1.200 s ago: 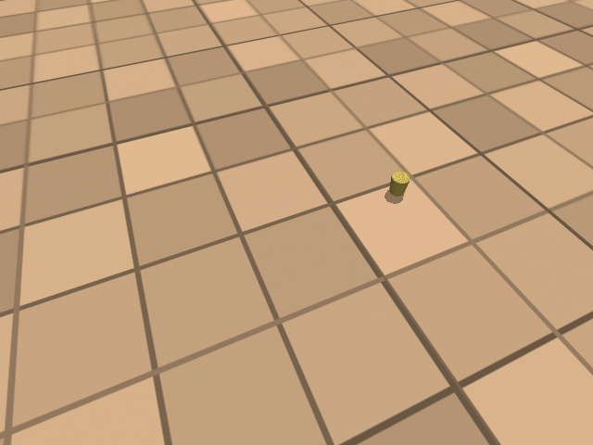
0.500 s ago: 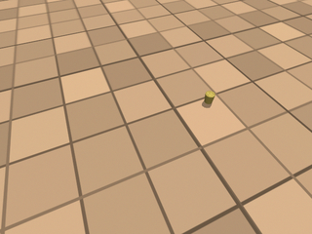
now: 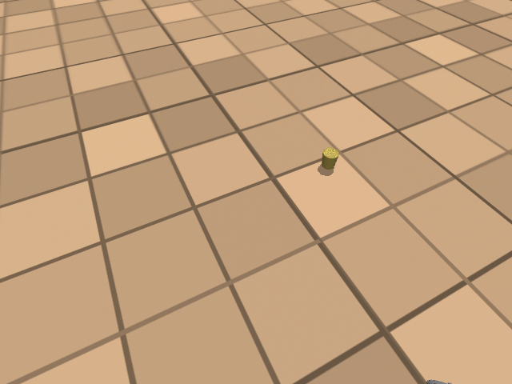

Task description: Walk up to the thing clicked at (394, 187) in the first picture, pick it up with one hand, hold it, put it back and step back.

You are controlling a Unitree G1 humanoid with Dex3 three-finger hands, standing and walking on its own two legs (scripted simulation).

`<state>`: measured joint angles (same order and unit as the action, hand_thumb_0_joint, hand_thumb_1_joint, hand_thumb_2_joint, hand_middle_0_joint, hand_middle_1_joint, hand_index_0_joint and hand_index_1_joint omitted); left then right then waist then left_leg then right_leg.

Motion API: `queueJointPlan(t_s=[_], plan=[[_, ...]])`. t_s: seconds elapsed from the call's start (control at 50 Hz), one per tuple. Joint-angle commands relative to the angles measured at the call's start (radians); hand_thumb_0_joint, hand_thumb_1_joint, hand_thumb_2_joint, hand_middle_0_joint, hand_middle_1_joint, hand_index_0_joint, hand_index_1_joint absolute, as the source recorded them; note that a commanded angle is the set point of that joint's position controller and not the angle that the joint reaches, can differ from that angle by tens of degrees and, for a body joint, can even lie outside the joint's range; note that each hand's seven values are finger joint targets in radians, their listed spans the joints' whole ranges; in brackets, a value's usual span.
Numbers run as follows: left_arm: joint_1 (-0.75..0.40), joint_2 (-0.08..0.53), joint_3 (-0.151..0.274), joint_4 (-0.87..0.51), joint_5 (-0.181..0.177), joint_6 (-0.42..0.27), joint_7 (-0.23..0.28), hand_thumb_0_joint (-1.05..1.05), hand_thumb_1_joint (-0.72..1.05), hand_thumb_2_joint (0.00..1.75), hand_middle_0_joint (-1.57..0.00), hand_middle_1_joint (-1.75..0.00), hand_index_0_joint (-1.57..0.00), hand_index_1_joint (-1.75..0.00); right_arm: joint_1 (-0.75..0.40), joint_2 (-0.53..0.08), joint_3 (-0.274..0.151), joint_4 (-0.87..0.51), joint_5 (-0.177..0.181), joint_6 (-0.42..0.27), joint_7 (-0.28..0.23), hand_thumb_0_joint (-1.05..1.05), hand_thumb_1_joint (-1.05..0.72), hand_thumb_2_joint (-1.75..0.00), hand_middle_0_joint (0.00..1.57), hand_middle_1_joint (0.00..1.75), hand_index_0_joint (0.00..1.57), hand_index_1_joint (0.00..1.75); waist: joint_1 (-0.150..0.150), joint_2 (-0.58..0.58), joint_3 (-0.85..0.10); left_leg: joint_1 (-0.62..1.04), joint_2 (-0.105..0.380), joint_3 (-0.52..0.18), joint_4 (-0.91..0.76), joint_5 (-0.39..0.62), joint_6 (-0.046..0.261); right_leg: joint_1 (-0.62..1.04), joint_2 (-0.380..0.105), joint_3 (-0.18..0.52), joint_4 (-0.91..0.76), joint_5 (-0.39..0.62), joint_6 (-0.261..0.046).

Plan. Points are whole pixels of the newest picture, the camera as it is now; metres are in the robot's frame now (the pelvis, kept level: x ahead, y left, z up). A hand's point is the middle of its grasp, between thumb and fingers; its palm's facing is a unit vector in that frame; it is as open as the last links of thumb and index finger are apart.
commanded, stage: walk up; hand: left
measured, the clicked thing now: (329, 159) +1.31 -0.36 -0.73
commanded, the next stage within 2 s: none
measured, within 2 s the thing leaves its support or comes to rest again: neither
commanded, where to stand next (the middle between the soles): +0.85 -0.40 m, yaw -26 degrees
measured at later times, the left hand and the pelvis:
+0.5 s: hand (186, 332) +0.23 +0.15 -0.15, palm faces -0.21 -0.91 -0.34, open 7.4 cm; pelvis +0.14 -0.11 -0.01, yaw -14 degrees
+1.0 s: hand (265, 183) +0.59 +0.01 -0.13, palm faces -0.43 -0.80 -0.42, open 7.4 cm; pelvis +0.35 -0.20 -0.03, yaw -23 degrees
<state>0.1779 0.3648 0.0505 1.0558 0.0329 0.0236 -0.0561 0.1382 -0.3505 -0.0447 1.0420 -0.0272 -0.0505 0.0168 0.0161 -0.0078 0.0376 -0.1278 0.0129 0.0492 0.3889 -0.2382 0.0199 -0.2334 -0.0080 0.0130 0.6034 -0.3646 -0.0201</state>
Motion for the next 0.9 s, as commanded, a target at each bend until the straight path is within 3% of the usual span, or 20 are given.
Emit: queueJointPlan(t_s=[0.0,0.04,0.16,0.22,0.24,0.26,0.28,0.32,0.38,0.48,0.54,0.56,0.58,0.6,0.62,0.64,0.68,0.76,0.8,0.88], plan=[[-0.124,0.245,0.074,-0.184,0.008,-0.031,-0.035,0.0,0.9,0.9,-0.2,-0.3,-0.2,-0.3,0.05,-0.367,-0.115,-0.117,-0.004,-0.047,-0.025,0.0,-0.9,-0.9,0.2,0.3,0.2,0.3,-0.059,0.052,0.025,0.115,0.444,-0.372,-0.25,-0.356,0.217,-0.426,-0.141,0.12,0.347,-0.037,0.001],[-0.047,0.241,0.079,-0.181,0.001,-0.027,-0.059,0.0,0.9,0.9,-0.2,-0.3,-0.2,-0.3,-0.017,-0.351,-0.113,-0.158,-0.016,-0.05,-0.017,0.0,-0.9,-0.9,0.2,0.3,0.2,0.3,-0.017,0.131,0.042,0.068,0.384,-0.23,-0.257,-0.341,0.195,-0.376,-0.149,0.071,0.285,-0.013,0.015],[0.0,0.225,0.089,-0.189,0.001,-0.034,-0.081,0.0,0.9,0.9,-0.2,-0.3,-0.2,-0.3,-0.028,-0.352,-0.118,-0.19,-0.023,-0.046,0.002,0.0,-0.9,-0.9,0.2,0.3,0.2,0.3,-0.001,0.149,0.026,-0.102,0.252,0.038,-0.095,-0.268,0.12,-0.066,-0.077,-0.108,0.075,0.112,0.013],[0.238,0.29,0.122,-0.125,0.007,-0.052,-0.05,0.0,0.9,0.9,-0.2,-0.3,-0.2,-0.3,-0.031,-0.3,-0.093,-0.197,-0.023,-0.022,0.001,0.0,-0.9,-0.9,0.2,0.3,0.2,0.3,0.12,-0.103,-0.043,-0.302,0.169,0.123,0.346,-0.285,0.084,0.249,-0.003,-0.119,0.007,0.043,-0.01],[0.36,0.373,0.149,-0.114,0.006,-0.063,-0.028,0.0,0.9,0.9,-0.2,-0.3,-0.2,-0.3,-0.012,-0.209,-0.058,-0.227,-0.017,-0.02,0.007,0.0,-0.9,-0.9,0.2,0.3,0.2,0.3,0.174,-0.387,-0.036,-0.473,0.042,0.154,0.702,-0.362,0.043,0.316,-0.13,0.173,-0.217,-0.259,-0.071],[0.333,0.449,0.149,-0.156,-0.01,-0.072,-0.02,0.0,0.9,0.9,-0.2,-0.3,-0.2,-0.3,-0.016,-0.231,-0.053,-0.271,0.006,-0.025,0.013,0.0,-0.9,-0.9,0.2,0.3,0.2,0.3,0.128,-0.41,-0.026,-0.619,-0.032,0.024,0.819,-0.379,0.0,0.27,-0.346,0.718,-0.465,-0.356,-0.205],[0.243,0.455,0.145,-0.19,-0.023,-0.072,-0.016,0.0,0.9,0.9,-0.2,-0.3,-0.2,-0.3,-0.06,-0.303,-0.068,-0.258,0.006,-0.027,0.012,0.0,-0.9,-0.9,0.2,0.3,0.2,0.3,0.1,-0.2,0.04,-0.586,0.067,-0.077,0.847,-0.307,-0.006,0.158,-0.403,0.765,-0.477,-0.443,-0.266],[0.137,0.386,0.121,-0.219,-0.033,-0.076,0.003,0.0,0.9,0.9,-0.2,-0.3,-0.2,-0.3,0.031,-0.313,-0.072,-0.204,0.029,-0.033,0.018,0.0,-0.9,-0.9,0.2,0.3,0.2,0.3,0.037,-0.124,0.016,-0.538,0.117,-0.089,0.795,-0.17,0.009,0.163,-0.301,0.518,-0.386,-0.251,-0.222],[0.095,0.333,0.098,-0.245,-0.024,-0.084,0.005,0.0,0.9,0.9,-0.2,-0.3,-0.2,-0.3,0.119,-0.291,-0.073,-0.183,0.017,-0.026,0.034,0.0,-0.9,-0.9,0.2,0.3,0.2,0.3,-0.006,-0.165,0.043,-0.352,0.112,-0.06,0.573,-0.168,0.006,-0.026,-0.213,0.292,-0.358,-0.111,-0.189],[0.095,0.331,0.092,-0.291,-0.02,-0.097,0.0,0.0,0.9,0.9,-0.2,-0.3,-0.2,-0.3,0.107,-0.279,-0.09,-0.232,0.001,-0.035,0.046,0.0,-0.9,-0.9,0.2,0.3,0.2,0.3,-0.005,-0.119,0.035,-0.239,0.081,-0.014,0.333,-0.054,-0.007,-0.105,-0.209,0.25,-0.335,-0.124,-0.187],[0.027,0.292,0.074,-0.319,-0.014,-0.096,-0.001,0.0,0.9,0.9,-0.2,-0.3,-0.2,-0.3,0.25,-0.281,-0.108,-0.205,-0.003,-0.057,0.035,0.0,-0.9,-0.9,0.2,0.3,0.2,0.3,-0.104,-0.035,-0.005,0.103,0.034,0.034,0.209,0.052,-0.005,-0.329,-0.138,0.148,-0.13,-0.108,-0.136],[0.041,0.239,0.057,-0.324,-0.01,-0.095,0.0,0.0,0.9,0.9,-0.2,-0.3,-0.2,-0.3,0.361,-0.319,-0.127,-0.179,-0.01,-0.064,0.022,0.0,-0.9,-0.9,0.2,0.3,0.2,0.3,-0.163,0.11,-0.051,0.269,0.051,-0.032,0.155,-0.072,0.018,-0.441,-0.067,0.098,0.116,-0.061,-0.106],[0.091,0.152,0.035,-0.329,-0.018,-0.098,0.004,0.0,0.9,0.9,-0.2,-0.3,-0.2,-0.3,0.437,-0.397,-0.144,-0.186,-0.026,-0.077,0.008,0.0,-0.9,-0.9,0.2,0.3,0.2,0.3,-0.18,0.347,-0.082,0.327,0.293,-0.442,-0.05,-0.399,0.089,-0.57,0.091,0.036,0.469,-0.13,-0.054],[0.126,0.216,0.044,-0.317,-0.018,-0.093,0.017,0.0,0.9,0.9,-0.2,-0.3,-0.2,-0.3,0.333,-0.428,-0.141,-0.231,-0.005,-0.08,0.008,0.0,-0.9,-0.9,0.2,0.3,0.2,0.3,-0.123,0.224,-0.044,0.183,0.451,-0.762,-0.24,-0.628,0.166,-0.581,0.078,0.109,0.6,-0.147,-0.043],[0.144,0.282,0.047,-0.298,-0.011,-0.094,0.022,0.0,0.9,0.9,-0.2,-0.3,-0.2,-0.3,0.227,-0.431,-0.138,-0.259,0.024,-0.08,0.009,0.0,-0.9,-0.9,0.2,0.3,0.2,0.3,-0.066,0.137,0.027,0.051,0.474,-0.756,-0.274,-0.627,0.186,-0.541,0.009,0.156,0.644,-0.09,-0.043],[0.151,0.303,0.055,-0.275,-0.02,-0.097,0.02,0.0,0.9,0.9,-0.2,-0.3,-0.2,-0.3,0.163,-0.397,-0.123,-0.272,0.023,-0.08,0.011,0.0,-0.9,-0.9,0.2,0.3,0.2,0.3,-0.033,0.108,0.07,0.002,0.445,-0.627,-0.237,-0.537,0.209,-0.519,-0.033,0.145,0.616,-0.033,-0.029],[0.163,0.296,0.065,-0.24,-0.025,-0.101,0.009,0.0,0.9,0.9,-0.2,-0.3,-0.2,-0.3,0.165,-0.33,-0.098,-0.273,0.015,-0.084,0.01,0.0,-0.9,-0.9,0.2,0.3,0.2,0.3,-0.032,0.124,0.071,-0.013,0.328,-0.352,-0.183,-0.27,0.177,-0.445,-0.069,0.119,0.495,0.041,-0.009],[0.061,0.238,0.052,-0.279,-0.029,-0.096,-0.02,0.0,0.9,0.9,-0.2,-0.3,-0.2,-0.3,0.209,-0.341,-0.097,-0.26,0.005,-0.084,0.011,0.0,-0.9,-0.9,0.2,0.3,0.2,0.3,-0.054,0.156,0.029,0.03,0.319,-0.13,-0.121,0.155,0.212,-0.361,-0.086,0.041,0.256,0.024,0.017],[0.004,0.222,0.051,-0.298,-0.023,-0.094,-0.029,0.0,0.9,0.9,-0.2,-0.3,-0.2,-0.3,0.227,-0.353,-0.097,-0.258,0.007,-0.08,0.013,0.0,-0.9,-0.9,0.2,0.3,0.2,0.3,-0.065,0.168,0.026,0.012,0.289,-0.057,-0.092,0.215,0.189,-0.287,-0.077,-0.007,0.134,0.085,0.003],[0.048,0.216,0.058,-0.27,-0.026,-0.09,-0.03,0.0,0.9,0.9,-0.2,-0.3,-0.2,-0.3,0.172,-0.361,-0.098,-0.277,0.015,-0.057,0.013,0.0,-0.9,-0.9,0.2,0.3,0.2,0.3,-0.016,0.161,-0.034,-0.05,0.265,0.003,0.004,0.145,0.138,-0.063,-0.022,-0.092,0.011,0.218,-0.018]])
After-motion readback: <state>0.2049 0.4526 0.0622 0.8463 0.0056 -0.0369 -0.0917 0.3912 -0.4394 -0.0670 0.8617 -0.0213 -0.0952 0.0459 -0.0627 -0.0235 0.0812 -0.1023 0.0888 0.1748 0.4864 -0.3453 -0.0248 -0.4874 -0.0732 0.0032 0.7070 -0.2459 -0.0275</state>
